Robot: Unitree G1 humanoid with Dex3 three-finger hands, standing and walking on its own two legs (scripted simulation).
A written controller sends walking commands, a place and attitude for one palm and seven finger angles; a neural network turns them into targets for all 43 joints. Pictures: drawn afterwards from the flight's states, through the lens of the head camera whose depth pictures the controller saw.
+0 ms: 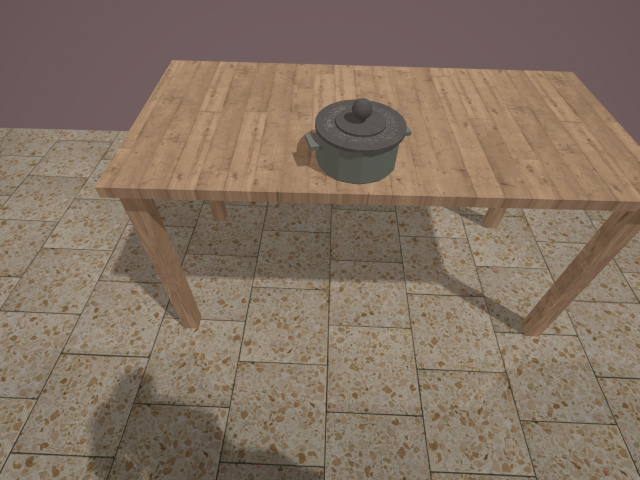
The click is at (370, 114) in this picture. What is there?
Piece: lid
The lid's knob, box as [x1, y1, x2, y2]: [352, 98, 372, 119]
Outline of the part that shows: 360,98 354,102 352,106 352,112 357,118 364,119 369,116 372,107 367,99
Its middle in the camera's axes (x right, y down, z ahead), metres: +0.09 -0.28 +0.84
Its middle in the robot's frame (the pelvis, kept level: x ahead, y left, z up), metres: +0.83 -0.05 +0.03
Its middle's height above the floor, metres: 0.81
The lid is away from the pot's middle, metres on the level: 0.00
